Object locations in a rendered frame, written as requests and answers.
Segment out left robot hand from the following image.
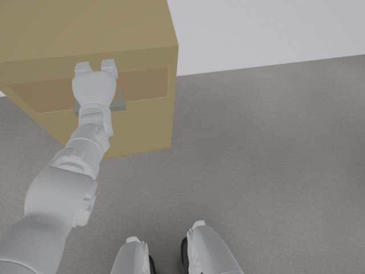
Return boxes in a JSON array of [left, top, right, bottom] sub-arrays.
[[72, 59, 118, 136]]

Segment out drawer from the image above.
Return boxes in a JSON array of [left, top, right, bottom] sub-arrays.
[[7, 66, 168, 114]]

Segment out left robot upper arm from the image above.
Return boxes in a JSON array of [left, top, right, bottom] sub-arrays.
[[0, 166, 98, 274]]

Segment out handle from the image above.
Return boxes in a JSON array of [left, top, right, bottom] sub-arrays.
[[73, 88, 126, 116]]

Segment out cabinet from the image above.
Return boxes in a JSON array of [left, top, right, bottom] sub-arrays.
[[0, 0, 179, 160]]

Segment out right robot thigh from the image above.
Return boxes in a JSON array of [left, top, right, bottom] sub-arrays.
[[187, 225, 244, 274]]

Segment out right robot shin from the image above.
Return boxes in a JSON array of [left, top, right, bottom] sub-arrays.
[[188, 220, 205, 274]]

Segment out left robot forearm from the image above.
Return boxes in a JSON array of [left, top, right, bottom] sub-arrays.
[[24, 103, 112, 214]]

